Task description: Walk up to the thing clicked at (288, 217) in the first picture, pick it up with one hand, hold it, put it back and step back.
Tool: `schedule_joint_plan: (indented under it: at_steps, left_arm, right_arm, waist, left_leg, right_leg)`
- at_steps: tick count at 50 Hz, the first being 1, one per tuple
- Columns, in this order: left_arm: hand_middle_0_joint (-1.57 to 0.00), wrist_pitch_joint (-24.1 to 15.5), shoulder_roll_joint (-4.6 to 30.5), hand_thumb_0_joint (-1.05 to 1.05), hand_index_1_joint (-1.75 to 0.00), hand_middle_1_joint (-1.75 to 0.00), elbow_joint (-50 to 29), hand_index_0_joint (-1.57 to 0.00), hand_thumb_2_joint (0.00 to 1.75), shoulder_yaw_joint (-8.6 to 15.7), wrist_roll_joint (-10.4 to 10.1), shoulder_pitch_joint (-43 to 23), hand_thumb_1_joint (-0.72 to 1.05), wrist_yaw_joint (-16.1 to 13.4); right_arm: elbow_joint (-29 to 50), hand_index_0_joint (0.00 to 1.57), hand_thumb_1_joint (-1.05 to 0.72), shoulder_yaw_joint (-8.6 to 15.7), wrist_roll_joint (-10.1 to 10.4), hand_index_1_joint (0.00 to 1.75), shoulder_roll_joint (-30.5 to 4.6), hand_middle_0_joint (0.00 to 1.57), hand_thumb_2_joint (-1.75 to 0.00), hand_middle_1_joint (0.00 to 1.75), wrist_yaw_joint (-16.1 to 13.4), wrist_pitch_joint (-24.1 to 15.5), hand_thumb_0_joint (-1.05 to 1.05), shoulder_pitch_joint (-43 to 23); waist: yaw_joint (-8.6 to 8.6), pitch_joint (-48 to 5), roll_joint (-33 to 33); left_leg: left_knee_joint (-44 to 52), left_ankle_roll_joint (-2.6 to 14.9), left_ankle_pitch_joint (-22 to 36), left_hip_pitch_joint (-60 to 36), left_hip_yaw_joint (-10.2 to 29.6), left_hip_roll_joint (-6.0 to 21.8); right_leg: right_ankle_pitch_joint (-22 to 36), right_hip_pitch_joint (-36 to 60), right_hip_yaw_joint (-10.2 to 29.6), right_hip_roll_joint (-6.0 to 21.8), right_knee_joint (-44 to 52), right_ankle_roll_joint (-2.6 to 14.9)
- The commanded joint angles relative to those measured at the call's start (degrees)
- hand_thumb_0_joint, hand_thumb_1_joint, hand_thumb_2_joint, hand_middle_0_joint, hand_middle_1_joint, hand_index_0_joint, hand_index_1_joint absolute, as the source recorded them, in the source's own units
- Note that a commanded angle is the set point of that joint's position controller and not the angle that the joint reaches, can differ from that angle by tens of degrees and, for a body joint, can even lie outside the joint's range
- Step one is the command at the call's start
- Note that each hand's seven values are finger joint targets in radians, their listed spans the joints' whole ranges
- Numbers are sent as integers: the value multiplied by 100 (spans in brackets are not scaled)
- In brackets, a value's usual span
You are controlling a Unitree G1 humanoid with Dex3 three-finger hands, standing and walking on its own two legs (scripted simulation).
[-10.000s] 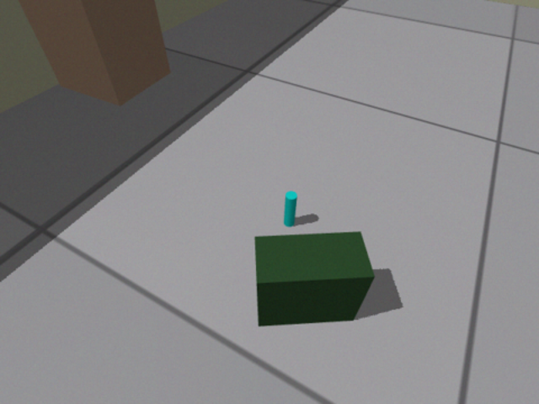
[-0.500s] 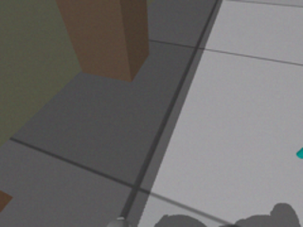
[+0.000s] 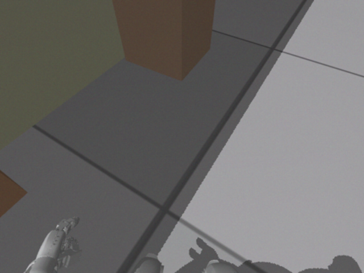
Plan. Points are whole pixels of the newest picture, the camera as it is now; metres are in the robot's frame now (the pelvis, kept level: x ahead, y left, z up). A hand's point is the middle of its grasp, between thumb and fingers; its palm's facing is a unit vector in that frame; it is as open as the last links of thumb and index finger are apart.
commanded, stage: walk up
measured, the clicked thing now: out of the picture +0.47 -1.09 -0.64
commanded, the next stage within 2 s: stand in 1.66 s
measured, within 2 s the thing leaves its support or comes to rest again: neither
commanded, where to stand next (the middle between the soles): +0.10 +0.05 m, yaw +38 degrees
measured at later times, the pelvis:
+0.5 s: pelvis +0.03 +0.00 +0.01, yaw +20 degrees
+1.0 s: pelvis +0.06 +0.01 +0.00, yaw +35 degrees
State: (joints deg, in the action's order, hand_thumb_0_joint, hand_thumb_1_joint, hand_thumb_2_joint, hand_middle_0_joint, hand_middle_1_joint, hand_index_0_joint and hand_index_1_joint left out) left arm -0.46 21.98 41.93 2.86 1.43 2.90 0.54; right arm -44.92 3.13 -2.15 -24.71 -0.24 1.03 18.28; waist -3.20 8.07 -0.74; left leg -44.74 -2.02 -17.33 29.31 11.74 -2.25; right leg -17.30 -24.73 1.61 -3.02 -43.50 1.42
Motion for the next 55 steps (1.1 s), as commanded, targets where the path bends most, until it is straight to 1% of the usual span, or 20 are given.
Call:
schedule_joint_plan:
  at_steps: [1,5,14,20,21,22,23,24,26,32,34,35,36,37,41,48,49,51,52,55]
  left_arm:
    - [-20,-150,1789,0,-30,-30,-385,-20,90,607,21,-48,90,-167]
    - [-20,-194,1565,0,-30,-30,-133,-20,90,623,61,-97,90,-151]
    - [-20,-209,1787,0,-30,-30,6,-20,90,733,79,976,90,31]
    - [-20,-78,1697,0,-30,-30,10,-20,90,552,10,743,90,122]
    - [-20,-55,1395,0,-30,-30,58,-20,90,439,-8,942,90,114]
    - [-20,-36,965,0,-30,-30,9,-20,90,295,-69,1057,90,119]
    - [-20,-44,1159,0,-30,-30,-111,-20,90,335,-87,752,90,93]
    - [-20,-97,1606,0,-30,-30,-64,-20,90,428,-8,397,90,39]
    - [-20,-130,1467,0,-30,-30,264,-20,90,393,-88,1038,90,33]
    - [-20,-248,1223,0,-30,-30,446,-20,90,367,-144,1260,90,-100]
    - [-20,-307,1515,0,-30,-30,553,-20,90,428,-82,1485,90,-186]
    - [-20,-324,1956,0,-30,-30,552,-20,90,526,-11,1704,90,-231]
    - [-20,-279,2272,0,-30,-30,482,-20,90,596,-52,1408,90,-204]
    - [-20,-268,2356,0,-30,-30,355,-20,90,611,-10,1098,90,-203]
    - [-20,-265,1836,0,-30,-30,388,-20,90,489,40,711,90,-268]
    - [-20,-85,1663,0,-30,-30,361,-20,90,389,-48,356,90,-162]
    - [-20,-36,1408,0,-30,-30,432,-20,90,312,-85,557,90,-156]
    - [-20,19,1244,0,-30,-30,408,-20,90,256,-188,360,90,-238]
    - [-20,4,1502,0,-30,-30,518,-20,90,307,-145,210,90,-254]
    - [-20,-55,1272,0,-30,-30,918,-20,90,280,-229,807,90,-210]
  right_arm:
    - [411,20,-90,453,-24,30,-1295,20,-90,30,-139,-78,0,34]
    - [154,20,-90,499,-4,30,-1207,20,-90,30,148,-34,0,600]
    - [124,20,-90,393,79,30,-1159,20,-90,30,193,-181,0,-248]
    - [-237,20,-90,388,178,30,-1045,20,-90,30,138,-343,0,310]
    - [-320,20,-90,438,131,30,-1218,20,-90,30,76,-394,0,503]
    - [-236,20,-90,528,34,30,-1611,20,-90,30,-3,-412,0,565]
    - [-35,20,-90,636,32,30,-2294,20,-90,30,-16,-403,0,434]
    - [-69,20,-90,654,108,30,-2237,20,-90,30,-30,-383,0,308]
    - [17,20,-90,398,136,30,-1624,20,-90,30,-98,-389,0,-113]
    - [184,20,-90,305,174,30,-1334,20,-90,30,-92,-305,0,-521]
    - [304,20,-90,250,282,30,-1076,20,-90,30,-90,-218,0,-724]
    - [432,20,-90,177,339,30,-790,20,-90,30,-107,-202,0,-720]
    - [414,20,-90,227,276,30,-801,20,-90,30,-178,-123,0,-536]
    - [324,20,-90,361,189,30,-1153,20,-90,30,-211,-59,0,-602]
    - [-3,20,-90,421,167,30,-1069,20,-90,30,28,-61,0,-366]
    - [-357,20,-90,428,119,30,-955,20,-90,30,83,-127,0,-219]
    - [-398,20,-90,451,72,30,-1077,20,-90,30,33,-186,0,-161]
    - [-166,20,-90,565,44,30,-2072,20,-90,30,-22,-252,0,-592]
    - [-181,20,-90,540,56,30,-1898,20,-90,30,-24,-253,0,-812]
    - [-234,20,-90,308,106,30,-1347,20,-90,30,-97,-301,0,-1160]
  waist:
    - [402,-643,516]
    - [206,-752,920]
    - [797,-561,1249]
    - [291,-923,698]
    - [167,-1137,167]
    - [107,-1138,-997]
    - [0,-812,-1393]
    - [-50,-431,-911]
    - [310,-563,-594]
    - [482,-896,-949]
    - [725,-1038,-475]
    - [821,-1245,618]
    - [674,-1266,1437]
    - [620,-1018,1241]
    - [413,-668,1084]
    - [199,-1170,907]
    - [172,-1226,417]
    - [126,-853,-1408]
    - [175,-574,-831]
    - [495,-866,-860]
  left_leg:
    - [-1965,161,-952,1273,-302,142]
    - [-2163,66,-180,904,-645,295]
    - [-435,62,-644,423,-1225,439]
    - [1490,329,-124,-1851,-1633,146]
    - [1853,502,-515,-2639,-1167,198]
    - [2576,918,-1506,-3145,755,1179]
    - [3007,1820,-1956,-2639,3017,2344]
    - [2934,2101,-1511,-2248,3013,2439]
    - [2133,1616,276,-2408,1232,1593]
    - [796,1237,4206,-1145,38,1034]
    - [-79,780,2971,-489,-152,521]
    - [-1162,505,1776,206,-480,-68]
    - [-1931,414,-1751,438,-806,-309]
    - [-2646,378,-2011,481,-471,-19]
    - [-1704,281,-943,229,-870,418]
    - [806,307,-151,-1577,-1569,10]
    - [1375,428,-334,-1954,-1084,137]
    - [2545,1707,-378,-1198,2483,2196]
    - [2486,1870,-259,-759,2290,2151]
    - [1524,1362,1678,-1116,768,1459]
  right_leg:
    - [-2527,745,3310,2805,2825,1089]
    - [-1620,1038,1502,1795,2332,839]
    - [-1466,1530,847,2121,2506,971]
    - [-842,428,-380,2051,1266,609]
    - [-690,-101,-727,1822,278,356]
    - [-1260,-1232,-1100,1251,-1018,-6]
    - [-1741,-2025,-647,594,-1461,-202]
    - [-1595,-1866,-43,988,-1708,-126]
    - [-1184,-1606,-31,1022,-1451,-124]
    - [-77,632,-606,528,172,-29]
    - [1298,1491,-305,646,977,195]
    - [1592,1962,1115,1763,1571,529]
    - [1445,1592,2530,3219,2281,1320]
    - [866,1203,3090,3508,2447,1717]
    - [489,901,736,2186,1842,1002]
    - [70,224,-66,2016,607,691]
    - [-232,-85,-273,1824,-155,448]
    - [-2009,-956,-248,767,-1442,-47]
    - [-1859,-670,61,925,-1662,-34]
    - [-1119,-117,-123,919,-919,-8]
